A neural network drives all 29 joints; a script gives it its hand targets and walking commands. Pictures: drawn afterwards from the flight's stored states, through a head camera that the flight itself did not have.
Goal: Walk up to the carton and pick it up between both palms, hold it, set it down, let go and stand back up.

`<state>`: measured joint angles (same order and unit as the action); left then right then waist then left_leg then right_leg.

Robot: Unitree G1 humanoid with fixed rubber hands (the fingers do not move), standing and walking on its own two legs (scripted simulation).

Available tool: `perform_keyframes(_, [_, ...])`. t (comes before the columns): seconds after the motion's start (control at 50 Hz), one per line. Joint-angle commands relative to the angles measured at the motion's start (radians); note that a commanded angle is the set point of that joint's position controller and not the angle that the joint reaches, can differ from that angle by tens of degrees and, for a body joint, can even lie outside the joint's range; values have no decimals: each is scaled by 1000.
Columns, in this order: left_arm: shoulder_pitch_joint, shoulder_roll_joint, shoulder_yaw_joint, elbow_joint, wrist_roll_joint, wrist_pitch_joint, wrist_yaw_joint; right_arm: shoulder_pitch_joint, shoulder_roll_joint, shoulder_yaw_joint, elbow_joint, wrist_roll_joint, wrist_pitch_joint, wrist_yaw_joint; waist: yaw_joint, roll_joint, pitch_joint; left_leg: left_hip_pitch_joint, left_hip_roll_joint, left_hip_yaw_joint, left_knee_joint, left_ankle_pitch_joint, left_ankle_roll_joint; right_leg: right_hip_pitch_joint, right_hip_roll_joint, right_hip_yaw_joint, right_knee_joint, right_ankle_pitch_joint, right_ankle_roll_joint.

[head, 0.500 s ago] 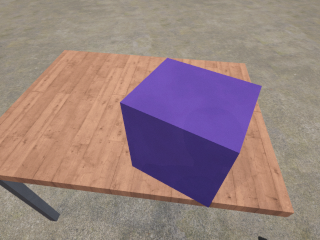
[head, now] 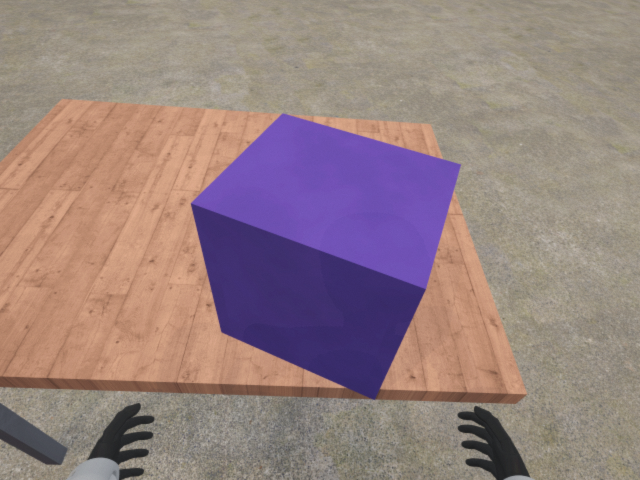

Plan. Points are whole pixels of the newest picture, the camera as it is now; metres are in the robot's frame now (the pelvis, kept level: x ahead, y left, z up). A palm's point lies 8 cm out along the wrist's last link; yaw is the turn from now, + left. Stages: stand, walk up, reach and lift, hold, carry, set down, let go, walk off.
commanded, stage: reach and lift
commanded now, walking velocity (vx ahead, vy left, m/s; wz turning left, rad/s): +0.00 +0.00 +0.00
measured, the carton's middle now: (328, 257) +0.42 +0.01 +0.04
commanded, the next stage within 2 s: none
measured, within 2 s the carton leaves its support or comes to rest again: neither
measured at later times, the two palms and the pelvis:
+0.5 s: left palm (82, 433) +0.19 +0.31 -0.06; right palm (475, 451) +0.19 -0.18 -0.05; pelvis +0.03 +0.04 +0.01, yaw -3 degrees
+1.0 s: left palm (54, 424) +0.19 +0.32 -0.02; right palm (471, 457) +0.17 -0.16 -0.02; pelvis +0.02 +0.04 +0.01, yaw -2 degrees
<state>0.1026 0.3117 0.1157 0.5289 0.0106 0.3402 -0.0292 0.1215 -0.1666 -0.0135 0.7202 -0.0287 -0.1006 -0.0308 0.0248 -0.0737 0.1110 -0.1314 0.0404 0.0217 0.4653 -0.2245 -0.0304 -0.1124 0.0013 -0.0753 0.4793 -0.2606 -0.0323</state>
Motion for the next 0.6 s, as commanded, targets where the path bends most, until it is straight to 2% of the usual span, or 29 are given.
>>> perform_keyframes(0.0, [-76, 171, 64, -106, -5, -25, -10, -82, -50, -9, -181, 19, 25, -16, 41, 89, -51, -64, -68, 102, -102, -3, 26, 27, -27, 75, -162, -63, 42])
perform_keyframes(0.06, [-94, 174, 51, -150, -26, -62, -16, -54, -33, -22, -223, 19, 25, -26, 20, 112, -76, -10, -57, 103, -97, 58, 16, -6, -21, 66, -159, 12, 44])
perform_keyframes(0.14, [-45, 166, 31, -174, -53, -110, -28, 3, -36, -37, -221, 48, -1, -40, 13, 157, -114, 35, -44, 92, -93, 150, -3, 13, -1, 55, -158, 75, 31])
perform_keyframes(0.18, [-16, 157, 24, -171, -64, -126, -37, 10, -52, -52, -230, 46, -23, -46, 6, 140, -118, 60, -41, 85, -87, 215, -14, 9, 16, 43, -170, 112, 28])
perform_keyframes(0.24, [3, 160, 14, -190, -83, -167, -43, 6, -73, -72, -245, 38, -66, -47, 14, 130, -136, 101, -34, 74, -75, 293, -31, -6, 30, 28, -174, 124, 24])
perform_keyframes(0.28, [28, 160, 11, -186, -98, -190, -54, 39, -65, -72, -254, 41, -85, -55, 5, 104, -144, 124, -35, 71, -71, 325, -29, 11, 32, 33, -184, 160, 25])
perform_keyframes(0.32, [33, 150, -5, -203, -113, -216, -60, 39, -73, -76, -249, 56, -105, -57, 7, 122, -151, 142, -31, 62, -69, 380, -41, 8, 39, 29, -184, 185, 19])
perform_keyframes(0.34, [36, 148, -13, -225, -119, -234, -58, 48, -66, -77, -247, 73, -117, -55, 10, 150, -163, 154, -30, 56, -67, 409, -47, 5, 42, 30, -189, 182, 13])
perform_keyframes(0.38, [41, 169, -4, -209, -126, -257, -63, 45, -65, -70, -254, 80, -133, -57, 17, 141, -149, 158, -32, 56, -61, 438, -50, 13, 38, 39, -197, 209, 13])
perform_keyframes(0.4, [48, 173, -1, -215, -122, -267, -67, 47, -70, -68, -259, 88, -144, -59, 27, 155, -154, 169, -32, 54, -59, 466, -56, 12, 39, 38, -195, 230, 12])
perform_keyframes(0.42, [60, 166, -9, -226, -128, -277, -69, 57, -74, -67, -259, 98, -154, -58, 23, 163, -174, 179, -29, 48, -58, 481, -63, 17, 44, 36, -194, 219, 9])
perform_keyframes(0.46, [58, 173, -8, -243, -146, -305, -70, 65, -71, -66, -272, 108, -168, -60, 27, 170, -174, 176, -26, 44, -61, 478, -64, 16, 42, 44, -197, 203, 3])
perform_keyframes(0.52, [76, 181, -23, -211, -172, -332, -92, 83, -60, -59, -306, 113, -172, -77, 9, 127, -135, 163, -27, 42, -74, 431, -50, 38, 33, 53, -211, 216, 6])
perform_keyframes(0.58, [73, 216, -16, -228, -190, -366, -109, 103, -42, -44, -335, 131, -172, -96, 22, 129, -128, 161, -29, 43, -74, 413, -44, 40, 25, 64, -213, 222, 9])
